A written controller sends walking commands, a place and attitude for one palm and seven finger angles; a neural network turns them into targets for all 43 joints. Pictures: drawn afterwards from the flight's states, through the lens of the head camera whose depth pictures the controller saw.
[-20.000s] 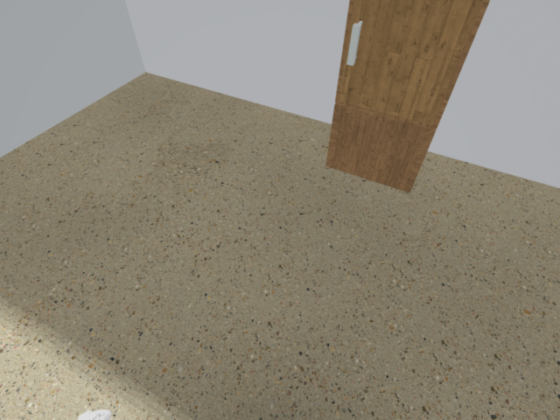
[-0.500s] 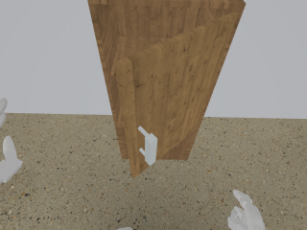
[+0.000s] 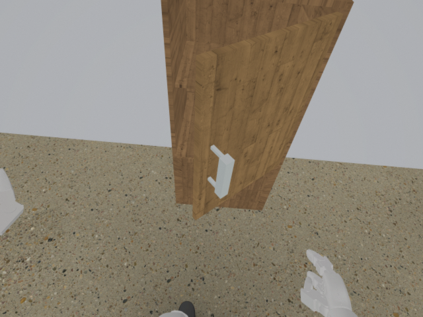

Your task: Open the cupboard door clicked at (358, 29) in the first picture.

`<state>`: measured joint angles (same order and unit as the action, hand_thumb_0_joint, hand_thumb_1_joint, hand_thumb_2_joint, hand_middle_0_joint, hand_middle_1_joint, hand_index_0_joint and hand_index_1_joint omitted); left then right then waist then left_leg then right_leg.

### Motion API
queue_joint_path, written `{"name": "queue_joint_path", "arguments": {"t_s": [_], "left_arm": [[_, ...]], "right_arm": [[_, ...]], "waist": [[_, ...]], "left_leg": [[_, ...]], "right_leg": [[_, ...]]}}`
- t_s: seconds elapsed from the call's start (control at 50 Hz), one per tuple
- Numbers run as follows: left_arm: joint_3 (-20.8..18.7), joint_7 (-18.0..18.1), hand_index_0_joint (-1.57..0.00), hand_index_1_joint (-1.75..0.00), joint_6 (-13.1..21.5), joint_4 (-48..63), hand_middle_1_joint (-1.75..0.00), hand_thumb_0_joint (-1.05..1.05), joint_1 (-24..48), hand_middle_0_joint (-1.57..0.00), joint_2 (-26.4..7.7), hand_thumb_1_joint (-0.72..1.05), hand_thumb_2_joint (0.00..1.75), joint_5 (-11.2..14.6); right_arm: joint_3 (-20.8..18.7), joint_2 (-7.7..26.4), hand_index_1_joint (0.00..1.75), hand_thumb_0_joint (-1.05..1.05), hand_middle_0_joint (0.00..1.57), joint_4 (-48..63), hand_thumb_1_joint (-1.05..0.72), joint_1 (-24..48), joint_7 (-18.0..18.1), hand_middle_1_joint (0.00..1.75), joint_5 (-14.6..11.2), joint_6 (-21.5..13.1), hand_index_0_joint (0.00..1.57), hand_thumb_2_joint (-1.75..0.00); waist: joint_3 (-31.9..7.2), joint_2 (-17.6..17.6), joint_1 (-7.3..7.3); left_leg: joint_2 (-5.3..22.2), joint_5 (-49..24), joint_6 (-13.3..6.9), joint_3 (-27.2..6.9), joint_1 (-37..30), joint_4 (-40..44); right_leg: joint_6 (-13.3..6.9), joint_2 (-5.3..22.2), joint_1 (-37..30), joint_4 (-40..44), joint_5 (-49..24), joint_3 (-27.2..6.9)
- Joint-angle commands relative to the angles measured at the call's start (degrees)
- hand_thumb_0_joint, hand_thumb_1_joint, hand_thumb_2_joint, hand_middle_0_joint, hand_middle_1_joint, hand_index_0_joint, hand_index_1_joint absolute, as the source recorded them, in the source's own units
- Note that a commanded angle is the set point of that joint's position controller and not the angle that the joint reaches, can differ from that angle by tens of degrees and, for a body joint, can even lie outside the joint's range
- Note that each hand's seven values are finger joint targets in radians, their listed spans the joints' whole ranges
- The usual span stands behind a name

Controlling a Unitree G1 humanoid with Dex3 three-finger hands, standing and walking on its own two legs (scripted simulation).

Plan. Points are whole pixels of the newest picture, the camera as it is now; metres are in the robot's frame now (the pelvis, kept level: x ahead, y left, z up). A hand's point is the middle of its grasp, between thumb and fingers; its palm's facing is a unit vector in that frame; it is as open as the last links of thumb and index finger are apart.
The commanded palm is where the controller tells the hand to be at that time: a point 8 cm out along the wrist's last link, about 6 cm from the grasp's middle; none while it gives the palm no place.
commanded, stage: stop stepping back and stand still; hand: left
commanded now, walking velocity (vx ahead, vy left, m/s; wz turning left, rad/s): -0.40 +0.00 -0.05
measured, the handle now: (218, 171) +0.48 +0.02 -0.06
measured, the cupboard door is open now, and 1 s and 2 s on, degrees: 41 41 41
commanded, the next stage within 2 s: let the arm hang, fingers relaxed in 0.88 s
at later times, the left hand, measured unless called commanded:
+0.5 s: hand (4, 296) +0.11 +0.24 +0.17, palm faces +0.28 -0.83 -0.48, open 7.4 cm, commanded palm +0.06 +0.29 +0.18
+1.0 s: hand out of the picture +0.12 +0.26 +0.16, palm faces +0.32 -0.79 -0.53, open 7.4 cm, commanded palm none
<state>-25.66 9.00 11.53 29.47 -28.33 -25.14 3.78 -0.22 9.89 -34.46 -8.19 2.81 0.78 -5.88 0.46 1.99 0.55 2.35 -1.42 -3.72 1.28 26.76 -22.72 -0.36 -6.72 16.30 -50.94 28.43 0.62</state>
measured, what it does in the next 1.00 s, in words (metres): steps on the spot: right foot, then left foot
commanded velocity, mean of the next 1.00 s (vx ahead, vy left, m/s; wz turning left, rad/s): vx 0.13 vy -0.01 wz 0.00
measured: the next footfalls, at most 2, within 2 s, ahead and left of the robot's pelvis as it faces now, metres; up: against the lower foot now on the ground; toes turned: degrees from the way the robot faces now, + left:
right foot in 0.10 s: -0.08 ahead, -0.06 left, +0.00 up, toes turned -8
left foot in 0.22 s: +0.09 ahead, +0.07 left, +0.00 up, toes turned -4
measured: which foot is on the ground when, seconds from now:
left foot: down 0.00-0.10, up 0.12-0.20, down 0.22-0.46, up 0.48-0.68, down 0.70-1.00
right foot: up 0.00-0.08, down 0.10-1.00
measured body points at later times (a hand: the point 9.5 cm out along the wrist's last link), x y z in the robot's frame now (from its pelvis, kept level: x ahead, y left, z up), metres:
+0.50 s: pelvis -0.10 +0.01 +0.00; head -0.11 +0.02 +0.45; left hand +0.09 +0.28 +0.20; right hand +0.00 -0.25 -0.08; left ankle +0.02 +0.08 -0.71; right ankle -0.13 -0.07 -0.73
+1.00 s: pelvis -0.10 +0.02 +0.00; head -0.08 +0.01 +0.45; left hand +0.10 +0.30 +0.19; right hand +0.04 -0.20 -0.10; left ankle -0.08 +0.15 -0.72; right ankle -0.12 -0.05 -0.73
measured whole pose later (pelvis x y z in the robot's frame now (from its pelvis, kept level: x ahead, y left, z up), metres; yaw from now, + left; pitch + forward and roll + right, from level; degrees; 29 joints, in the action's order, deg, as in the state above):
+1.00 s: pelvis -0.10 +0.02 +0.00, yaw -4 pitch +1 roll -1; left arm -22.9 8.1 12.5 26.2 -32.3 -24.2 1.2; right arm 1.0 9.4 -38.0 -12.2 1.7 0.4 -8.4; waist 0.6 2.1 -0.4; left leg 3.2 18.7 0.5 1.4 19.4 -38.5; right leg -4.2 -3.0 13.9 -31.0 17.9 4.7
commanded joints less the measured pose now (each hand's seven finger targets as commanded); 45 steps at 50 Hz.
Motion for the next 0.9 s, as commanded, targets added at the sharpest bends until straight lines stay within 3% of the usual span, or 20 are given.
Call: {"name": "queue_joint_path", "arguments": {"t_s": [0.0,0.04,0.08,0.1,0.12,0.14,0.22,0.24,0.28,0.3,0.38,0.4,0.44,0.46,0.54,0.62,0.68,0.72,0.84,0.88], "left_arm": [[-4.2,0.8,-0.20,-0.30,3.3,14.8,-0.30,0.00,-1.6,-0.20,-8.3,0.90,0.90,1.6],[-5.8,0.4,-0.20,-0.30,4.3,14.2,-0.30,0.00,-0.8,-0.20,-10.5,0.90,0.90,1.4],[-9.0,1.2,-0.20,-0.30,5.4,15.2,-0.30,0.00,0.7,-0.20,-15.0,0.90,0.90,0.6],[-9.5,1.8,-0.20,-0.30,5.5,14.3,-0.30,0.00,2.9,-0.20,-15.7,0.90,0.90,0.1],[-4.6,1.0,-0.20,-0.30,3.5,10.0,-0.30,0.00,1.9,-0.20,-10.5,0.90,0.90,0.1],[-5.3,0.8,-0.20,-0.30,2.3,9.4,-0.30,0.00,2.2,-0.20,-10.7,0.90,0.90,-0.2],[-4.9,0.5,-0.20,-0.30,1.2,7.9,-0.30,0.00,6.0,-0.20,-10.1,0.90,0.90,-0.3],[-5.7,0.8,-0.20,-0.30,1.6,8.2,-0.30,0.00,4.1,-0.20,-10.9,0.90,0.90,-0.3],[-5.4,0.6,-0.20,-0.30,2.3,11.1,-0.30,0.00,3.1,-0.20,-10.8,0.90,0.90,0.0],[-5.7,0.9,-0.20,-0.30,2.1,11.4,-0.30,0.00,0.9,-0.20,-10.4,0.90,0.90,-0.2],[-7.1,0.7,-0.20,-0.30,1.0,12.6,-0.30,0.00,-8.7,-0.20,-10.9,0.90,0.90,-0.5],[-5.9,0.5,-0.20,-0.30,1.0,13.3,-0.30,0.00,-9.2,-0.20,-9.6,0.90,0.90,-0.6],[-7.8,0.9,-0.20,-0.30,1.0,12.9,-0.30,0.00,-6.6,-0.20,-12.0,0.90,0.90,-0.8],[-6.8,0.8,-0.20,-0.30,0.9,11.3,-0.30,0.00,-4.5,-0.20,-10.4,0.90,0.90,-0.9],[-4.6,1.6,-0.20,-0.30,2.8,2.4,-0.30,0.00,5.0,-0.20,-9.1,0.90,0.90,-2.5],[-1.5,2.1,-0.20,-0.30,3.0,3.1,-0.30,0.00,7.1,-0.20,-7.1,0.90,0.90,-2.8],[-4.0,2.1,-0.20,-0.30,4.1,10.8,-0.30,0.00,4.8,-0.20,-8.6,0.90,0.90,-1.7],[-5.6,1.4,-0.20,-0.30,4.3,13.0,-0.30,0.00,4.3,-0.20,-9.8,0.90,0.90,-1.9],[-6.0,1.6,-0.20,-0.30,3.3,12.1,-0.30,0.00,-3.1,-0.20,-8.1,0.90,0.90,-1.8],[-7.2,1.4,-0.20,-0.30,3.1,9.0,-0.30,0.00,-4.5,-0.20,-8.7,0.90,0.90,-1.7]], "right_arm": [[-2.9,8.3,0.30,0.00,0.20,6.5,-0.90,3.1,-0.4,0.30,0.5,-3.0,0.20,-0.90],[-3.0,8.2,0.30,0.00,0.20,5.7,-0.90,1.4,-0.4,0.30,0.7,-2.0,0.20,-0.90],[-2.5,8.0,0.30,0.00,0.20,4.6,-0.90,1.6,-0.1,0.30,1.0,-1.2,0.20,-0.90],[-1.8,8.0,0.30,0.00,0.20,5.2,-0.90,2.2,0.0,0.30,1.8,-1.6,0.20,-0.90],[-2.5,8.2,0.30,0.00,0.20,5.7,-0.90,1.5,0.3,0.30,-0.1,-1.9,0.20,-0.90],[-2.4,9.0,0.30,0.00,0.20,6.9,-0.90,2.3,0.7,0.30,-0.8,-1.9,0.20,-0.90],[-1.4,10.0,0.30,0.00,0.20,6.3,-0.90,0.8,2.5,0.30,-1.6,-2.6,0.20,-0.90],[-1.2,9.5,0.30,0.00,0.20,6.2,-0.90,0.0,2.4,0.30,-1.1,-3.5,0.20,-0.90],[-1.4,8.9,0.30,0.00,0.20,6.2,-0.90,1.3,2.1,0.30,-0.1,-5.0,0.20,-0.90],[-1.2,8.5,0.30,0.00,0.20,6.5,-0.90,2.0,1.8,0.30,0.2,-5.0,0.20,-0.90],[-1.9,8.7,0.30,0.00,0.20,8.0,-0.90,1.4,1.4,0.30,-0.1,-4.1,0.20,-0.90],[-1.8,7.9,0.30,0.00,0.20,8.3,-0.90,0.9,1.3,0.30,0.1,-3.4,0.20,-0.90],[-3.3,8.7,0.30,0.00,0.20,6.7,-0.90,0.0,1.4,0.30,0.2,-1.8,0.20,-0.90],[-3.5,9.6,0.30,0.00,0.20,5.3,-0.90,-1.7,1.3,0.30,0.5,-1.4,0.20,-0.90],[-2.0,8.2,0.30,0.00,0.20,4.4,-0.90,-1.1,2.6,0.30,0.0,-3.0,0.20,-0.90],[-2.3,8.6,0.30,0.00,0.20,4.3,-0.90,-0.8,3.7,0.30,0.1,-5.0,0.20,-0.90],[-3.1,10.8,0.30,0.00,0.20,6.4,-0.90,-1.2,3.6,0.30,-0.4,-5.7,0.20,-0.90],[-2.2,8.7,0.30,0.00,0.20,4.9,-0.90,-1.2,2.8,0.30,0.3,-5.7,0.20,-0.90],[-2.0,8.8,0.30,0.00,0.20,5.5,-0.90,-1.2,1.2,0.30,-0.3,-6.5,0.20,-0.90],[-1.9,8.6,0.30,0.00,0.20,5.6,-0.90,-1.2,1.1,0.30,-0.3,-5.6,0.20,-0.90]], "waist": [[-12.0,12.2,-0.12],[-10.8,6.8,-0.63],[-9.4,-4.9,-0.74],[-9.3,-3.2,-0.77],[-8.6,-12.3,-1.21],[-5.2,-13.8,-1.31],[-3.8,5.8,-2.01],[-8.0,9.8,-1.48],[-6.6,11.4,-0.80],[-5.1,9.6,-0.28],[-5.3,10.4,0.18],[-5.0,5.3,-0.48],[-2.9,-13.8,-0.67],[1.0,-12.4,-1.66],[2.6,-5.6,-2.27],[2.4,-6.6,-1.21],[-1.6,7.4,-1.09],[-0.9,12.8,-2.18],[-3.1,9.3,-1.26],[-4.3,6.1,-1.53]], "left_leg": [[10.6,24.8,2.6,-8.3,-9.1,16.1],[6.9,18.8,6.0,-3.2,-14.8,6.4],[-0.3,15.1,6.6,-0.3,-21.8,-19.3],[-0.8,16.6,6.1,0.0,-18.0,-22.4],[-3.4,17.0,5.4,-2.1,-12.6,-25.5],[-1.9,15.6,4.3,-2.8,-10.5,-24.4],[2.3,-3.6,1.1,-6.1,-20.9,-3.1],[6.0,-1.5,-0.6,-14.1,-23.1,1.5],[10.6,28.1,-0.8,-24.7,-14.3,15.7],[10.6,39.9,0.6,-22.7,-6.8,19.9],[1.8,36.7,5.6,-5.9,3.8,12.4],[-1.2,32.6,6.2,-1.9,2.0,3.0],[-4.3,23.3,5.3,-0.8,-0.4,-31.1],[-3.1,20.6,5.5,-2.4,5.6,-40.5],[0.7,21.3,3.2,0.7,-0.1,-27.0],[-1.5,22.2,1.9,4.8,-12.8,-8.3],[9.1,15.0,-2.6,-12.3,-21.5,1.2],[14.9,20.6,-5.1,-21.7,-14.3,9.6],[9.4,10.1,-0.8,-6.0,-10.1,0.9],[5.9,10.9,1.4,-1.9,-6.9,-3.5]], "right_leg": [[-1.9,1.1,-6.7,16.6,4.5,3.1],[-3.6,5.7,-4.2,35.3,-0.8,-1.5],[-8.4,21.4,13.4,43.5,-7.1,-16.7],[-9.2,23.3,9.8,40.3,-20.1,-13.8],[-8.0,20.1,5.4,35.1,-24.7,-12.1],[-6.6,18.3,3.5,32.3,-32.1,-10.4],[1.0,7.4,1.4,21.5,-27.3,-2.0],[1.6,4.6,1.9,17.6,-16.5,0.0],[0.6,3.3,-1.3,10.0,2.8,-2.0],[-0.3,2.7,-6.0,9.6,3.0,-0.6],[-2.0,2.2,-19.1,26.5,-1.4,4.6],[-3.4,6.1,-15.0,31.6,-0.3,1.6],[-11.6,24.6,5.3,44.2,18.9,-26.0],[-13.1,26.5,8.6,44.5,18.1,-27.0],[-8.1,19.9,8.1,39.1,8.6,-13.3],[-6.5,16.6,6.7,34.9,8.5,-10.0],[-0.8,7.5,7.9,16.1,-8.7,-1.5],[1.0,5.9,7.1,6.0,-0.6,1.6],[1.1,5.3,-6.0,22.7,-11.2,4.3],[-0.3,7.5,-10.9,26.9,-19.6,0.1]]}}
